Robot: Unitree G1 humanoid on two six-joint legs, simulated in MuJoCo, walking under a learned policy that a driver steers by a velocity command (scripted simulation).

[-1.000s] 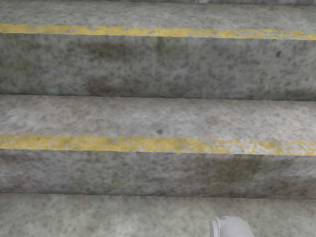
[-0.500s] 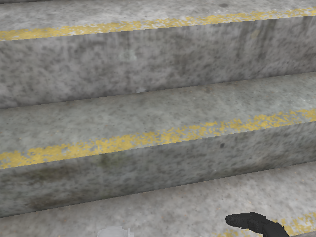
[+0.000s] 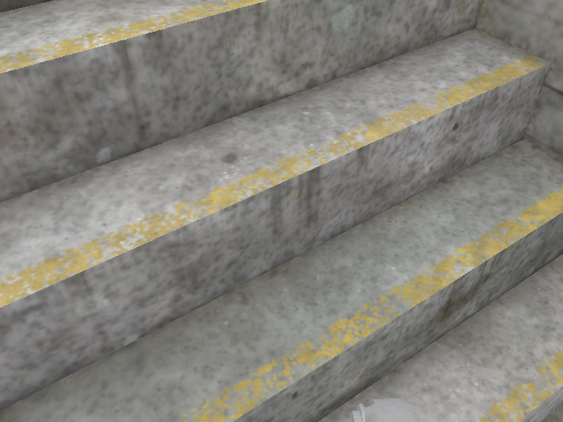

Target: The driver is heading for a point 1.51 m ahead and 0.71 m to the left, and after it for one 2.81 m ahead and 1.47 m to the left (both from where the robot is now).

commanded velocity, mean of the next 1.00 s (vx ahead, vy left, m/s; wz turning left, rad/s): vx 0.43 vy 0.00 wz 0.32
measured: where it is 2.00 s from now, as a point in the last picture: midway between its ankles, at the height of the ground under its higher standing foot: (360, 351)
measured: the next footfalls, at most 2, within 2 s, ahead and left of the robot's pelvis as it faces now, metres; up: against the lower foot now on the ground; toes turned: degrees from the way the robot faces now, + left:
right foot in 0.26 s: +0.39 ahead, -0.29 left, +0.21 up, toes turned -13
left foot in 0.80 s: +0.39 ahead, -0.09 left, +0.21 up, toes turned +7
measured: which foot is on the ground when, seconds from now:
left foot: down 0.00-0.32, up 0.34-0.78, down 0.80-1.00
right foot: up 0.00-0.24, down 0.26-0.80, up 0.82-1.00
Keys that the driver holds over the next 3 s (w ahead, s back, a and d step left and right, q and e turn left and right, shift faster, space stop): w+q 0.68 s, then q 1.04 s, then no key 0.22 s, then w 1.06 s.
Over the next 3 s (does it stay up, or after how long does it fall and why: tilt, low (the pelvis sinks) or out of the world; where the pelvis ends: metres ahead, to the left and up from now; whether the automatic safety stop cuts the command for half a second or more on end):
stays up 0.58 0.13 0.49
